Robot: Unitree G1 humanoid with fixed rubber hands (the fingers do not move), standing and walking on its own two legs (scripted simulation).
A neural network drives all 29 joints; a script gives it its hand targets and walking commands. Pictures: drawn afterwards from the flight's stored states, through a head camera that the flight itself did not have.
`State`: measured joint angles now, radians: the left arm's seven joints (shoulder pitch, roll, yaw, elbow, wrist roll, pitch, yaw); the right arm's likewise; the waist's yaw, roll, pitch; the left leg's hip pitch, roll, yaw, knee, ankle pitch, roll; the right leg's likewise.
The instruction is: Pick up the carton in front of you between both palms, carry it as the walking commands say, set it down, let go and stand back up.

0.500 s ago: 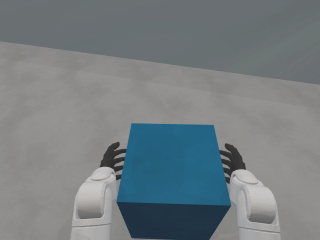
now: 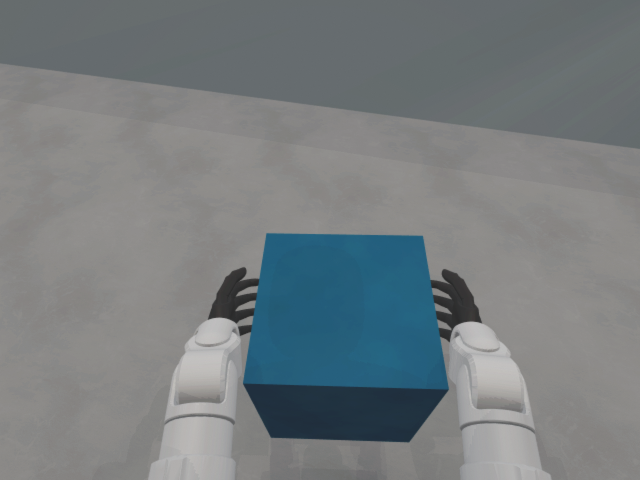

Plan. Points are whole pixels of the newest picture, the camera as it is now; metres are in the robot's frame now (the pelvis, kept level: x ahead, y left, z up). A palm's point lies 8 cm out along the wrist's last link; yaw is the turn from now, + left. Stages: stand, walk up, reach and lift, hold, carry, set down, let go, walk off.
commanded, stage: carry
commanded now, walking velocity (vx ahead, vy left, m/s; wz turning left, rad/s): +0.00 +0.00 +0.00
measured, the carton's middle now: (341, 343) +0.32 +0.00 -0.04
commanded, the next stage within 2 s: hold in 0.74 s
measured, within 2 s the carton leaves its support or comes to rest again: neither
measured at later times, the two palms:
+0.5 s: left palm (215, 330) +0.29 +0.16 +0.04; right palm (456, 333) +0.29 -0.14 +0.04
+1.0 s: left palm (172, 364) +0.25 +0.20 +0.05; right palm (420, 327) +0.30 -0.10 +0.05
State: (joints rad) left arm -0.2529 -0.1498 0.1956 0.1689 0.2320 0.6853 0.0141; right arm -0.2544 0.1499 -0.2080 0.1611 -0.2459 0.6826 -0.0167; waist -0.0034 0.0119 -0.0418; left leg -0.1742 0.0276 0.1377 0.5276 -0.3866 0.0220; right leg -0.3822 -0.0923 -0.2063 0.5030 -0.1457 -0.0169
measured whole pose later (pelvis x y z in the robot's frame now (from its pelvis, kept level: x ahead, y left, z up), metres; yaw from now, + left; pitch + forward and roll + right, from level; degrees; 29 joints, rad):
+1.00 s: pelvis -0.01 +0.00 +0.01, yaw +9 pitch -5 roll +0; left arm -0.25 -0.15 0.20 0.22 0.24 0.66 0.00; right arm -0.24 0.15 -0.20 0.17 -0.25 0.68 -0.02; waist 0.02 0.03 0.06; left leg -0.02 -0.03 -0.01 0.39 -0.28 0.03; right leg -0.16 -0.04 0.06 0.34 -0.10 0.04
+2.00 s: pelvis -0.05 -0.04 -0.04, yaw +11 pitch +18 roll +1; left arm -0.70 -0.14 0.47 0.61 0.36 0.19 -0.03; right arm -0.65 0.14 -0.49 0.49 -0.34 0.23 0.02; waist -0.05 0.05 0.17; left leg -0.81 -0.04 -0.06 0.87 -0.39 -0.02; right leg -0.93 -0.01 0.06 0.80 -0.19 0.02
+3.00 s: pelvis -0.09 -0.05 -0.28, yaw +14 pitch +50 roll +2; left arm -1.35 0.14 0.35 0.85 0.20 0.31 0.01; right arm -1.17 0.03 -0.60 0.55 -0.25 0.34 -0.08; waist -0.11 0.06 0.01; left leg -2.05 -0.11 -0.04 1.83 -0.64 -0.04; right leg -2.19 0.00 0.08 1.70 -0.38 0.06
